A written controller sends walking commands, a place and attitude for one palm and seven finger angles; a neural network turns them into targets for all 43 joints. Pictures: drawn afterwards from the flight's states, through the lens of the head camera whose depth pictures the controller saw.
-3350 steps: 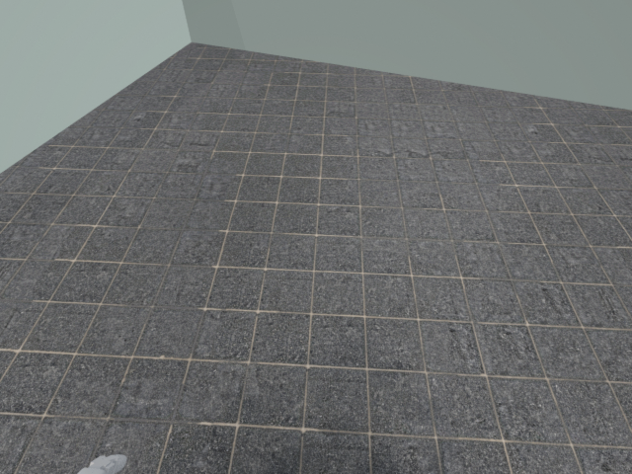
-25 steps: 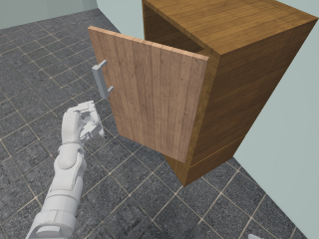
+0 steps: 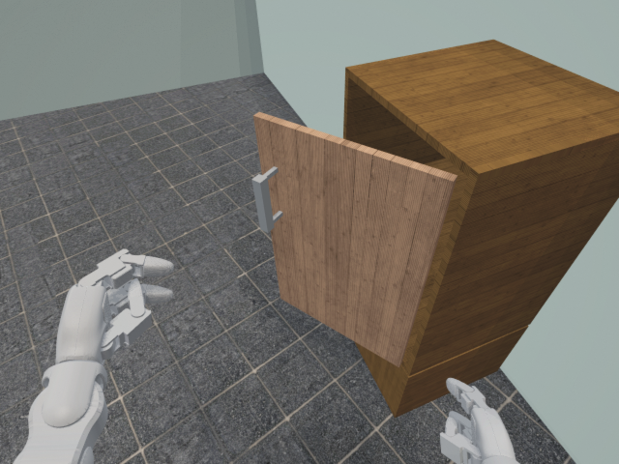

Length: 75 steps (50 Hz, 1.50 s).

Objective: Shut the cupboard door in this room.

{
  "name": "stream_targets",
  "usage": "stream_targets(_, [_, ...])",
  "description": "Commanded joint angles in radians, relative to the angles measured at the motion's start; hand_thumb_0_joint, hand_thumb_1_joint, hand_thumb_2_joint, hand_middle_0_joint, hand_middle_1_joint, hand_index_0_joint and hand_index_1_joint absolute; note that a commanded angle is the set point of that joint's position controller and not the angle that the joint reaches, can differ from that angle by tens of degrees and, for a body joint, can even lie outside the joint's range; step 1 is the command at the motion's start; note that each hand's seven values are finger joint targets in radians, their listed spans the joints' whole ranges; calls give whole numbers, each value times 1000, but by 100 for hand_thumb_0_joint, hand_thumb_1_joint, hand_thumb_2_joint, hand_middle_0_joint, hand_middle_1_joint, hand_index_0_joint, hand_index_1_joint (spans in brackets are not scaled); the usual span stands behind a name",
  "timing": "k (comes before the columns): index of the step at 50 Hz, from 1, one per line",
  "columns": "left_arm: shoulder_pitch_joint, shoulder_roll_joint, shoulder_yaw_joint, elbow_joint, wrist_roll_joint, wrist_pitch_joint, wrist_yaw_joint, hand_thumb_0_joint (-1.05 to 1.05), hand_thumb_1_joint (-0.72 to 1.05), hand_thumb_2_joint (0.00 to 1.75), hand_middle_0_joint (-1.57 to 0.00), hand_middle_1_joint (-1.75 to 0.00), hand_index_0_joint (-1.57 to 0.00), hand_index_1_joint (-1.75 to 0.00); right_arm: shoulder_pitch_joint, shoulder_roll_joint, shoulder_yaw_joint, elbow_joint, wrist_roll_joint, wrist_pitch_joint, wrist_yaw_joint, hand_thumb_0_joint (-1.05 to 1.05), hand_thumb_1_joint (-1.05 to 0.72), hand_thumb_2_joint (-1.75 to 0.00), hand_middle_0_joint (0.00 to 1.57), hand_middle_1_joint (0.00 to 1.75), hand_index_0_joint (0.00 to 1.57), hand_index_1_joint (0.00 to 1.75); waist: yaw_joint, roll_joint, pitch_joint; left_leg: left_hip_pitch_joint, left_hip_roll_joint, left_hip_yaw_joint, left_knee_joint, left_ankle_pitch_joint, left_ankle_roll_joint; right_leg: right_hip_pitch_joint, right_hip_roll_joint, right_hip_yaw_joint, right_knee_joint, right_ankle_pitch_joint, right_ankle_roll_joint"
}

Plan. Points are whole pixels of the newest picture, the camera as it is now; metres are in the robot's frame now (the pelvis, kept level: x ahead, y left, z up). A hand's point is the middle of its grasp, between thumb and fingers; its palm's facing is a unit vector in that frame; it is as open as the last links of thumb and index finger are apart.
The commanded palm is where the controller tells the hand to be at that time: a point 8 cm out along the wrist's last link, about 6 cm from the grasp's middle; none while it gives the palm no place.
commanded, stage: draw the hand back to the body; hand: left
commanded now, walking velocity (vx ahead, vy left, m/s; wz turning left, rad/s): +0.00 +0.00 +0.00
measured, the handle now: (269, 199) +0.63 +0.16 -0.03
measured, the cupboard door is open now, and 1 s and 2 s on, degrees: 34 34 34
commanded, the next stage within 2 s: step back with the hand held close in 0.62 s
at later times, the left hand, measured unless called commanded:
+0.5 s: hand (63, 348) +0.18 +0.26 +0.15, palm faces +0.45 -0.80 -0.38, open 7.3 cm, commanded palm +0.13 +0.30 +0.18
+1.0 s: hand (77, 340) +0.19 +0.25 +0.16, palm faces +0.40 -0.79 -0.47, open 7.4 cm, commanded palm +0.13 +0.29 +0.18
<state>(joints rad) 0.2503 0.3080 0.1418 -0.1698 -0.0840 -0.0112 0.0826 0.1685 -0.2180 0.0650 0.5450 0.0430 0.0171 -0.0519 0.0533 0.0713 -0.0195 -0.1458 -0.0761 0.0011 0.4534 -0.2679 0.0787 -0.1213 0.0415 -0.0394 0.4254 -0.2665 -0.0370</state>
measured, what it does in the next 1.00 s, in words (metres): stands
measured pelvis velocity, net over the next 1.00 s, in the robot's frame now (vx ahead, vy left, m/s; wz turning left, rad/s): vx -0.01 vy -0.01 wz -0.01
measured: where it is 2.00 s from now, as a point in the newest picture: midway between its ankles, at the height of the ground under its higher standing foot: outside the picture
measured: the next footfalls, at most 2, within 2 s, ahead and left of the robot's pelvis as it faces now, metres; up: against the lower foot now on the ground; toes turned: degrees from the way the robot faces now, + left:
none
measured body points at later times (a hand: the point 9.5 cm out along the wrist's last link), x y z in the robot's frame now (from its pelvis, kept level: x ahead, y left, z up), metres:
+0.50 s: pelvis -0.01 +0.00 +0.00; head -0.04 -0.03 +0.45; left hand +0.15 +0.30 +0.18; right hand +0.17 -0.23 -0.09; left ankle -0.01 +0.06 -0.74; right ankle -0.02 -0.10 -0.74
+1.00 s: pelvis -0.01 -0.01 +0.00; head -0.01 -0.04 +0.45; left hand +0.16 +0.29 +0.18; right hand +0.16 -0.26 -0.10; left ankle -0.01 +0.06 -0.74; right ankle -0.02 -0.10 -0.74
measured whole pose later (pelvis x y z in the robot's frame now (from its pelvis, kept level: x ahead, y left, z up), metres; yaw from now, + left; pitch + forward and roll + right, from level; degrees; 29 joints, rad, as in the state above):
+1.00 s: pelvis -0.01 -0.01 +0.00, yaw +0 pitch +1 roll -1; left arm 0.53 0.38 0.37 -0.38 -0.08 -0.16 0.11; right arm 0.19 -0.27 -0.02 0.60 0.03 0.01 -0.06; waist 0.02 0.09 -0.03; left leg -0.24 -0.07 0.01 0.49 -0.26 0.07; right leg -0.22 0.05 -0.04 0.46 -0.26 -0.04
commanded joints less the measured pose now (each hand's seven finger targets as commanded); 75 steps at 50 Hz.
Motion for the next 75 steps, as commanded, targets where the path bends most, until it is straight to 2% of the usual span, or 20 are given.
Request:
stream_targets(1, [-100, 184, 153, -329, 2, -67, 15, 0, 90, 90, -50, -63, -50, -63, -100, -110, -50, -136, -11, -64, -7, 0, -90, -90, 20, 30, 20, 30, -19, 11, -129, 80, 102, -75, -73, 384, -73, 39, -43, 25, -49, 265, 1])
stream_targets(5, [12, 233, 239, -358, -4, -70, 22, 0, 90, 90, -39, -51, -39, -51, -105, -115, -59, -124, -14, -78, -5, 0, -90, -90, 20, 30, 20, 30, -4, -26, -97, 52, 102, -78, -81, 354, -73, 45, -41, 22, -61, 245, 4])
stream_targets(7, [43, 233, 256, -401, -6, -80, 22, 0, 90, 90, -34, -45, -34, -45, -109, -110, -62, -122, -10, -85, -1, 0, -90, -90, 20, 30, 20, 30, -5, 12, -86, 50, 105, -80, -87, 334, -78, 36, -44, 22, -59, 221, 4])
stream_targets(12, [143, 279, 349, -454, -13, -105, 31, 0, 90, 90, -20, -30, -20, -30, -109, -113, -72, -117, -5, -112, -4, 0, -90, -90, 20, 30, 20, 30, 7, 14, -65, 20, 106, -79, -97, 264, -77, 36, -41, 21, -65, 176, 5])
stream_targets(15, [140, 207, 281, -387, -4, -103, 28, 0, 90, 90, -20, -30, -20, -30, -99, -123, -78, -98, -6, -124, -3, 0, -90, -90, 20, 30, 20, 30, -11, -18, 11, 1, 108, -86, -111, 188, -73, -20, -40, 20, -74, 122, 8])
stream_targets(21, [97, 239, 303, -389, -4, -118, 36, 0, 90, 90, -20, -30, -20, -30, -101, -125, -81, -97, -7, -136, -15, 0, -90, -90, 20, 30, 20, 30, -3, -45, -22, -12, 93, -73, -107, 109, -49, -5, -50, 36, -76, 70, 9])
stream_targets(25, [90, 278, 332, -433, -2, -126, 43, 0, 90, 90, -20, -30, -20, -30, -107, -122, -78, -92, -8, -149, -19, 0, -90, -90, 20, 30, 20, 30, 7, 26, -46, -8, 88, -64, -98, 137, -50, 21, -52, 45, -79, 94, 5])
stream_targets(29, [103, 257, 321, -437, -2, -125, 41, 0, 90, 90, -20, -30, -20, -30, -108, -113, -74, -90, -9, -156, -16, 0, -90, -90, 20, 30, 20, 30, 5, 41, -24, -1, 89, -62, -99, 171, -56, 11, -48, 40, -75, 120, 3])
stream_targets(37, [136, 234, 312, -400, -9, -125, 30, 0, 90, 90, -20, -30, -20, -30, -103, -114, -79, -92, -10, -150, -10, 0, -90, -90, 20, 30, 20, 30, 3, -13, -15, -2, 91, -53, -99, 171, -50, 7, -49, 42, -84, 119, 9])
stream_targets(38, [39, 355, 438, -457, -2, -168, 43, 0, 90, 90, -20, -30, -20, -30, -97, -148, -95, -118, -10, -128, -12, 0, -90, -90, 20, 30, 20, 30, -29, -19, 25, -88, 110, -89, -56, 72, -15, -51, -111, 153, -134, 98, 12])
stream_targets(39, [134, 278, 379, -359, -5, -176, 37, 0, 90, 90, -20, -30, -20, -30, -89, -137, -95, -94, -17, -115, -16, 0, -90, -90, 20, 30, 20, 30, -39, -61, 21, -71, 99, -92, -18, 59, -14, -94, -143, 177, -161, 54, 2])
stream_targets(42, [191, 243, 339, -365, 2, -209, 35, 0, 90, 90, -20, -30, -20, -30, -87, -140, -105, -89, -20, -88, -9, 0, -90, -90, 20, 30, 20, 30, -47, -45, -28, -69, 107, -89, 10, 110, -22, -110, -173, 171, -136, 93, -6])
stream_targets(48, [228, 294, 378, -436, -2, -211, 51, 0, 90, 90, -20, -30, -20, -30, -87, -149, -117, -116, -16, -48, -28, 0, -90, -90, 20, 30, 20, 30, -46, -29, -161, -74, 146, -95, -7, 386, -24, -4, -126, 104, 30, 401, 24])
stream_targets(52, [263, 309, 397, -453, -5, -197, 57, 0, 90, 90, -20, -30, -20, -30, -83, -145, -121, -136, -14, -23, -35, 0, -90, -90, 20, 30, 20, 30, -48, -57, -190, -101, 156, -98, 6, 438, -27, 17, -121, 107, 71, 462, 30])
stream_targets(57, [308, 318, 414, -454, -6, -194, 67, 0, 90, 90, -20, -30, -20, -30, -83, -147, -125, -147, -14, -6, -38, 0, -90, -90, 20, 30, 20, 30, -51, -58, -175, -182, 162, -106, 2, 336, -22, 15, -126, 131, 77, 418, 28])
stream_targets(62, [298, 309, 399, -462, 0, -203, 72, 0, 90, 90, -20, -30, -20, -30, -83, -153, -122, -152, -17, -11, -42, 0, -90, -90, 20, 30, 20, 30, -54, -35, -110, -300, 172, -138, -49, 121, -6, -4, -104, 144, 50, 221, 33])
stream_targets(65, [273, 343, 431, -489, 12, -221, 78, 0, 90, 90, -20, -30, -20, -30, -84, -165, -122, -151, -22, -26, -47, 0, -90, -90, 20, 30, 20, 30, -53, 11, -93, -393, 186, -164, -104, -44, 12, 38, -78, 140, 60, 147, 39])
stream_targets(70, [236, 333, 434, -484, 37, -243, 80, 0, 90, 90, -20, -30, -20, -30, -70, -174, -121, -152, -30, -52, -50, 0, -90, -90, 20, 30, 20, 30, -52, 30, -61, -583, 213, -216, -176, -288, 40, 142, -43, 134, 129, 89, 44])
stream_targets(72, [219, 296, 402, -466, 43, -246, 77, 0, 90, 90, -20, -30, -20, -30, -58, -171, -121, -151, -31, -59, -48, 0, -90, -90, 20, 30, 20, 30, -56, 11, -45, -636, 217, -223, -172, -340, 45, 154, -45, 141, 150, 61, 42])
stream_targets(75, [187, 313, 416, -496, 56, -258, 77, 0, 90, 90, -20, -30, -20, -30, -49, -180, -127, -147, -35, -73, -44, 0, -90, -90, 20, 30, 20, 30, -56, 18, -55, -653, 220, -235, -172, -388, 49, 157, -34, 144, 167, 42, 40])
